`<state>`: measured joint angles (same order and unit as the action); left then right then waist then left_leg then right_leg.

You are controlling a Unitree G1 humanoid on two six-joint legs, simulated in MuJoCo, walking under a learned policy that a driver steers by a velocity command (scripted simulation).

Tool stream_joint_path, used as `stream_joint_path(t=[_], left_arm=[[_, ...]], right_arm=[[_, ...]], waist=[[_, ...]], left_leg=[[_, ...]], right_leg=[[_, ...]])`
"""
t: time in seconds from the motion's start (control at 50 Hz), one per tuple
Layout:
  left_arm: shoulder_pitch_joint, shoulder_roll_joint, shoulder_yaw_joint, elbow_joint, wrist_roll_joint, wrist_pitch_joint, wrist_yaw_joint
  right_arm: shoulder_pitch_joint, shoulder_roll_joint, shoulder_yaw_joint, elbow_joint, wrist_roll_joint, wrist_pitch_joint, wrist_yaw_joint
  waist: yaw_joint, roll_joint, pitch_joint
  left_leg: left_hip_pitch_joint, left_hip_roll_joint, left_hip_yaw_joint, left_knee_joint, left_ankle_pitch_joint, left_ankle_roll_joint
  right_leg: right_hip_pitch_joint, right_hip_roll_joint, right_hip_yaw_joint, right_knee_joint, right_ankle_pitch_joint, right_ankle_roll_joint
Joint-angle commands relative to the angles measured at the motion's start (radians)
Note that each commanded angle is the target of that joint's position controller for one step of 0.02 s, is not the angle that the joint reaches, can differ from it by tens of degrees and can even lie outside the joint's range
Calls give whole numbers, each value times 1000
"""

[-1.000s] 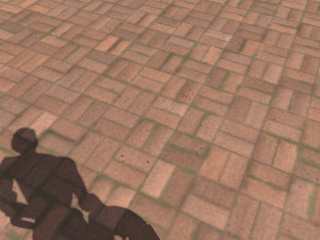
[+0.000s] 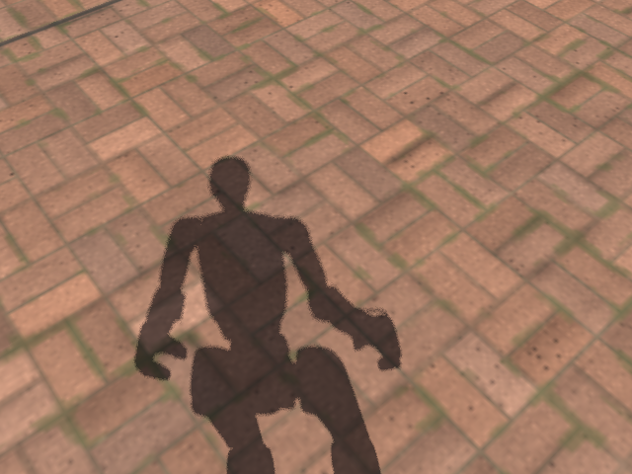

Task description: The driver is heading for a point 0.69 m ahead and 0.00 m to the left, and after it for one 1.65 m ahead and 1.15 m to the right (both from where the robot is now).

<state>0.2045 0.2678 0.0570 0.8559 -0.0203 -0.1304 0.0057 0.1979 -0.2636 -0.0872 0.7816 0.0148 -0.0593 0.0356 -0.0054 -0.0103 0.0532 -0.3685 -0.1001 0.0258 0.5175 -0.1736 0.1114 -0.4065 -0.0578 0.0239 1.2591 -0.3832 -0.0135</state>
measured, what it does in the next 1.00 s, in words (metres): walks ahead: right foot, then left foot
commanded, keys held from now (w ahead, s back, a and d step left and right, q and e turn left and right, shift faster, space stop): w+q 0.34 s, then w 0.38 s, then w+e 0.16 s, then e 0.12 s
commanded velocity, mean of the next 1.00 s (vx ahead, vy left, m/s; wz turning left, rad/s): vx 0.49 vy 0.00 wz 0.26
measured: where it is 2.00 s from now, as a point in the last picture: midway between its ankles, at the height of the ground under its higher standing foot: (275, 393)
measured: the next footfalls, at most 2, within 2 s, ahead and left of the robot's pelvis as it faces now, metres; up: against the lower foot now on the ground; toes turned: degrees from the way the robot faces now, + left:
right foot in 0.36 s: +0.39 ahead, -0.12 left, +0.00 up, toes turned +16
left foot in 0.84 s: +0.55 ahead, +0.21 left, +0.00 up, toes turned +17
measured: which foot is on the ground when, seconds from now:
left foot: down 0.00-0.38, up 0.40-0.82, down 0.84-1.00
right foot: up 0.00-0.34, down 0.36-0.86, up 0.88-1.00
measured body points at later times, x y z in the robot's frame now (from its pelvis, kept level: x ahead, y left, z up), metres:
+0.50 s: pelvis +0.28 -0.04 +0.01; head +0.30 -0.04 +0.45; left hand +0.35 +0.26 -0.09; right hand +0.44 -0.28 -0.11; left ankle +0.16 +0.07 -0.64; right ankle +0.35 -0.13 -0.73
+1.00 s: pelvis +0.50 +0.09 +0.01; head +0.52 +0.11 +0.46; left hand +0.49 +0.38 -0.12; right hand +0.71 -0.13 -0.08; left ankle +0.51 +0.19 -0.73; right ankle +0.48 -0.07 -0.64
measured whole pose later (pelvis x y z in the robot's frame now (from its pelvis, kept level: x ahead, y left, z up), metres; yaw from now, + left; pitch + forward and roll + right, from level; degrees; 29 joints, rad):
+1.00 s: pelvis +0.50 +0.09 +0.01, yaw +13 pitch +2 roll +0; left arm 0.30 0.30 0.06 0.84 -0.02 -0.05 0.01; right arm 0.18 -0.25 -0.05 0.71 -0.01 -0.09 0.02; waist 0.02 -0.04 0.02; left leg -0.31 0.01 0.08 0.45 -0.18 0.04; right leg -0.49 -0.04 0.05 1.14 -0.41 0.01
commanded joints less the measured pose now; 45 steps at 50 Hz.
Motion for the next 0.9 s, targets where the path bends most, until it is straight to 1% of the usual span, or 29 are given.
stream_joint_path(t=[0.02, 0.06, 0.1, 0.16, 0.2, 0.24, 0.3, 0.32, 0.34, 0.36, 0.38, 0.4, 0.42, 0.44, 0.46, 0.48, 0.5, 0.54, 0.58, 0.64, 0.68, 0.74, 0.78, 0.8, 0.82, 0.84, 0.86, 0.88, 0.9], left_arm=[[14, 117, 36, -89, 23, -3, 3], [-11, 91, 31, -108, 35, 15, 7], [-93, 76, 25, -140, 39, 21, 11], [-206, 50, 13, -175, 32, 16, 4], [-261, 52, 11, -196, 21, 12, -5], [-296, 70, 14, -218, 15, 4, -14], [-281, 107, 27, -229, 12, -14, -27], [-239, 118, 34, -222, 11, -20, -27], [-150, 135, 45, -200, 15, -25, -22], [-15, 175, 59, -179, 33, -29, -17], [140, 252, 78, -160, 54, -25, -11], [196, 239, 81, -116, 33, -13, -23], [150, 146, 56, -133, 15, -8, -24], [100, 105, 43, -141, 16, 4, -22], [52, 92, 34, -141, 24, 11, -24], [26, 75, 26, -137, 30, 12, -24], [16, 72, 22, -133, 33, 11, -26], [30, 84, 26, -115, 23, 5, -29], [49, 123, 35, -100, 17, 3, -26], [74, 152, 41, -84, 8, 15, -20], [106, 165, 41, -69, 0, 23, -19], [165, 174, 40, -42, -9, 36, -21], [175, 185, 41, -30, -14, 47, -18], [165, 196, 43, -28, -15, 54, -16], [154, 196, 41, -29, -16, 57, -13], [152, 162, 28, -33, -8, 56, -12], [139, 85, -2, -70, 22, 50, -12], [248, 18, -20, -83, 0, 33, -10], [200, 128, 9, -66, -19, 31, -6]], right_arm=[[5, -89, -16, -77, -1, -21, -11], [30, -124, -23, -76, 0, -25, -23], [67, -150, -30, -72, 2, -23, -38], [115, -148, -30, -67, 9, -12, -48], [141, -150, -30, -62, 10, -7, -48], [168, -148, -29, -55, 14, -2, -49], [169, -149, -30, -59, 13, 7, -57], [155, -149, -31, -65, 12, 10, -59], [131, -133, -25, -76, 11, 11, -59], [112, -85, -7, -92, 1, 6, -54], [208, -24, 12, -109, 2, -1, -54], [297, -43, 19, -103, 25, -9, -54], [248, -130, 1, -81, 32, -9, -52], [148, -146, -2, -97, 20, -6, -50], [85, -132, 0, -115, 5, -7, -48], [64, -119, -3, -122, -4, -8, -45], [77, -99, 0, -121, 0, -7, -41], [87, -64, 9, -119, -1, -3, -37], [32, -48, 20, -140, -9, -6, -36], [-61, -30, 34, -159, -8, -16, -28], [-122, -32, 36, -170, -2, -20, -21], [-202, -47, 33, -199, 7, -25, -11], [-211, -66, 26, -212, 8, -34, -4], [-175, -82, 18, -204, 8, -39, -4], [-95, -107, 3, -180, 3, -42, -8], [42, -157, -22, -144, -7, -43, -18], [230, -244, -44, -123, -28, -39, -33], [255, -281, -48, -111, -33, -28, -28], [230, -194, -26, -114, -27, -30, -25]], waist=[[31, 7, -116], [35, 12, -95], [12, 31, -70], [-36, 76, -60], [-62, 97, -57], [-74, 108, -58], [-53, 131, -67], [-27, 150, -75], [22, 153, -111], [86, 115, -222], [88, -85, -383], [64, -336, -423], [81, -192, -278], [86, -93, -168], [64, -41, -89], [39, -44, -56], [16, -67, -51], [5, -88, -59], [13, -74, -54], [43, -65, -51], [67, -71, -42], [93, -77, -21], [74, -86, -13], [43, -89, -26], [-7, -81, -67], [-70, -55, -157], [-143, 94, -324], [-88, 340, -414], [-110, 208, -317]], left_leg=[[235, 273, -393, -282, 230, 203], [162, 254, -340, -300, 309, 207], [130, 225, -299, -303, 322, 188], [115, 174, -266, -277, 231, 135], [120, 177, -290, -262, 168, 116], [169, 201, -344, -219, 137, 111], [252, 236, -439, -134, 121, 95], [259, 235, -458, -101, 148, 85], [242, 199, -446, -28, 208, 62], [172, 152, -383, 163, 214, 28], [-107, 30, -255, 499, -27, -45], [-350, 7, -215, 717, -416, -73], [-433, 66, -246, 809, -354, -77], [-434, 102, -206, 820, -270, -78], [-408, 127, -183, 769, -215, -77], [-372, 159, -177, 707, -176, -74], [-323, 177, -162, 663, -158, -72], [-295, 190, -120, 583, -134, -80], [-310, 206, -98, 469, -71, -93], [-263, 201, -68, 266, 82, -99], [-215, 179, -45, 164, 149, -104], [-188, 159, -38, 75, 144, -96], [-149, 143, -40, 18, 90, -78], [-81, 130, -32, -20, 80, -67], [52, 110, -16, -61, 85, -50], [270, 139, -42, -60, 97, -22], [564, 370, -278, -38, 124, 48], [750, 544, -657, -149, -73, 169], [650, 517, -641, -185, -67, 148]], right_leg=[[-217, -74, 64, -95, 65, 12], [-207, -66, 39, -191, 115, 45], [-225, -45, 23, -331, 225, 70], [-178, 7, 16, -570, 410, 69], [-138, 37, 12, -667, 467, 65], [-131, 49, 29, -718, 454, 55], [-87, 61, 49, -782, 350, 24], [-33, 65, 42, -800, 317, 8], [93, 69, 26, -843, 330, -18], [315, -28, 95, -814, 340, -74], [686, -246, 413, -817, 273, -204], [797, -376, 780, -929, 43, -301], [689, -341, 716, -962, -103, -266], [554, -294, 558, -970, -65, -224], [417, -247, 452, -999, 40, -211], [335, -210, 378, -1024, 126, -200], [281, -182, 323, -1046, 184, -193], [249, -164, 249, -1078, 288, -211], [250, -170, 201, -1102, 372, -226], [248, -146, 113, -1112, 405, -204], [249, -135, 78, -1106, 394, -189], [295, -166, 99, -1078, 372, -179], [325, -189, 134, -1039, 381, -165], [326, -191, 140, -1001, 411, -153], [305, -165, 121, -918, 505, -132], [234, -106, 75, -741, 547, -98], [25, -26, 10, -399, 261, -47], [-292, 81, 18, -124, -209, -12], [-368, 43, 104, -7, -187, -6]])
